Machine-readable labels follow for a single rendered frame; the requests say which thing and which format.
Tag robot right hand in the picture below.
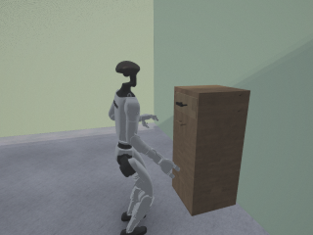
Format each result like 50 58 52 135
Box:
159 158 180 179

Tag robot left hand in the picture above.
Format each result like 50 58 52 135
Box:
140 114 158 128

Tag drawer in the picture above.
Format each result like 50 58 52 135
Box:
175 91 198 118

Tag cabinet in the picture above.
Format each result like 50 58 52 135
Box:
172 84 250 216

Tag robot left foot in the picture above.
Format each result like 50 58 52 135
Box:
121 211 146 222

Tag right robot forearm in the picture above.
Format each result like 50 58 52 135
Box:
130 135 164 165

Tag robot left upper arm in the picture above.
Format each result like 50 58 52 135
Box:
109 89 119 120

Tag handle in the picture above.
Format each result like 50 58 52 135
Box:
175 120 183 126
176 102 188 107

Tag robot right upper arm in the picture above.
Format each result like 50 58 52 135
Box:
124 98 140 146

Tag robot right thigh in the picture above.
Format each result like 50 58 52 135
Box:
119 156 154 203

